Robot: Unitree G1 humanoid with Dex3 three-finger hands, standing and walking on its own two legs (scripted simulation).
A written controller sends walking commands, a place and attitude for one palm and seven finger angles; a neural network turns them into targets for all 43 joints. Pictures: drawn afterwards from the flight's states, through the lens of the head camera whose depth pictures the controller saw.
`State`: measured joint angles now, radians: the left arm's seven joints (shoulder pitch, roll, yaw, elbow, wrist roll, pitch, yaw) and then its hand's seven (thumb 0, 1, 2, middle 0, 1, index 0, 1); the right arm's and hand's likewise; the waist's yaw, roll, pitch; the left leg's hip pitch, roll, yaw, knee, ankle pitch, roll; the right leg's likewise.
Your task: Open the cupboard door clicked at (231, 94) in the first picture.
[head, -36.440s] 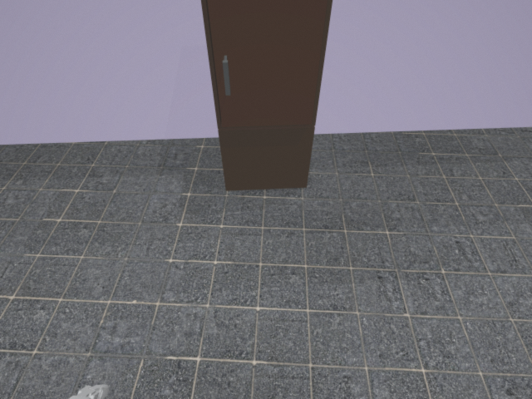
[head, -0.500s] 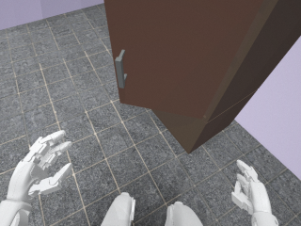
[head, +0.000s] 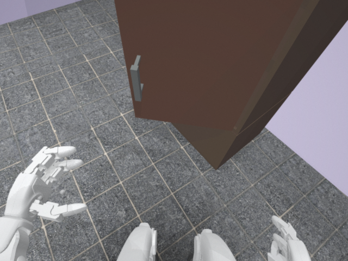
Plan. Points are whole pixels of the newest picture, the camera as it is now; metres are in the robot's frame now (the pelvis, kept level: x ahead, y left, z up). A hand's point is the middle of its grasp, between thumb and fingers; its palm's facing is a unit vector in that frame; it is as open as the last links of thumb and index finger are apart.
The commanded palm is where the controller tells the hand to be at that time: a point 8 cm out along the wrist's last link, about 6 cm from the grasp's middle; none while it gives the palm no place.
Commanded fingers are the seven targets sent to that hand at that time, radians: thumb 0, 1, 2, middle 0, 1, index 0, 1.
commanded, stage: raise the hand with hooked fingers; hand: left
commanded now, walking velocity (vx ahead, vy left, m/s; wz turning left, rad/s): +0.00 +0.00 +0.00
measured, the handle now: (138, 79) +0.59 +0.14 +0.01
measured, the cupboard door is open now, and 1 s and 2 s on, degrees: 43 43 43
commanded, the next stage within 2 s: move the hooked fingers beside the handle in 1.10 s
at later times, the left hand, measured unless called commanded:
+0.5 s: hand (39, 178) +0.27 +0.29 +0.03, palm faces -0.08 -1.00 -0.05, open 13.9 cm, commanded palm +0.26 +0.34 +0.04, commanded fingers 0.00 -0.50 0.30 -0.30 -1.20 -0.30 -1.20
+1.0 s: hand (52, 173) +0.29 +0.27 +0.03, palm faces -0.09 -0.99 -0.05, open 14.0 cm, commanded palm +0.27 +0.32 +0.04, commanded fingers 0.00 -0.50 0.30 -0.30 -1.20 -0.30 -1.20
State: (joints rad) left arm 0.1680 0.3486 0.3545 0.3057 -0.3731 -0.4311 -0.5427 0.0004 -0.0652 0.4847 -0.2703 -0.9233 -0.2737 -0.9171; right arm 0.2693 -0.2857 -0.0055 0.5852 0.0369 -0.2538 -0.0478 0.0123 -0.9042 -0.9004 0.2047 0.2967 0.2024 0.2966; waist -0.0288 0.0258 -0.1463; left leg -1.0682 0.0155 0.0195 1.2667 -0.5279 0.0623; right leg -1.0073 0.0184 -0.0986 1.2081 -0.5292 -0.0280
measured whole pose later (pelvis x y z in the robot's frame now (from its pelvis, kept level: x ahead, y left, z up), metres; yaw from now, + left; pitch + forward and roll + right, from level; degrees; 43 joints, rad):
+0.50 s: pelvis +0.01 +0.02 +0.00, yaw +0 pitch +20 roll -5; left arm 0.05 0.42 0.40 0.33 -0.36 -0.36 -0.59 -0.01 -0.49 0.30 -0.30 -1.19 -0.30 -1.19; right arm 0.22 -0.28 0.04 0.52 0.03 -0.20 -0.03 0.01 -0.90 -0.90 0.21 0.30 0.21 0.30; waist 0.00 0.02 -0.15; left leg -1.09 0.00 0.01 1.27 -0.54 0.09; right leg -1.01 0.00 -0.11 1.19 -0.53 0.00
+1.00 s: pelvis +0.01 +0.00 +0.00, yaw +0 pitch +21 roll -4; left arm 0.03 0.44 0.44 0.38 -0.39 -0.38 -0.62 -0.01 -0.50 0.30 -0.30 -1.20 -0.31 -1.20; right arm 0.25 -0.29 0.03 0.53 0.04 -0.19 -0.04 0.01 -0.90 -0.90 0.20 0.30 0.20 0.30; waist -0.03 0.03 -0.16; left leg -1.11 0.02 0.00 1.29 -0.54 0.06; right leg -1.04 0.03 -0.11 1.22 -0.54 -0.03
